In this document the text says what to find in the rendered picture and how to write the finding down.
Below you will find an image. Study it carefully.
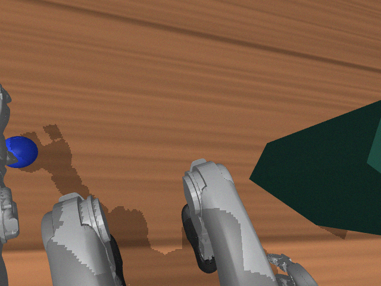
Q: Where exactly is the left robot foot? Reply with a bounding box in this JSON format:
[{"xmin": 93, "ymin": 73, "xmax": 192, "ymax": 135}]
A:
[{"xmin": 110, "ymin": 234, "xmax": 126, "ymax": 286}]

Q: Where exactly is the right robot foot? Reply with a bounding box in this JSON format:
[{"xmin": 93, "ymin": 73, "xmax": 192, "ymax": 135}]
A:
[{"xmin": 182, "ymin": 204, "xmax": 217, "ymax": 273}]

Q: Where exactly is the left robot hand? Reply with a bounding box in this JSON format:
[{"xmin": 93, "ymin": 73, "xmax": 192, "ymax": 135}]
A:
[{"xmin": 0, "ymin": 84, "xmax": 18, "ymax": 165}]

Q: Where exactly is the right robot hand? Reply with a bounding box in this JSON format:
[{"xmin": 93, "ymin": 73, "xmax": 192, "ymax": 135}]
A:
[{"xmin": 267, "ymin": 254, "xmax": 318, "ymax": 286}]

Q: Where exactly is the left robot arm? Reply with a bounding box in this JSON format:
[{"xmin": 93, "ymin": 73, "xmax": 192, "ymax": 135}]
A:
[{"xmin": 0, "ymin": 132, "xmax": 20, "ymax": 286}]

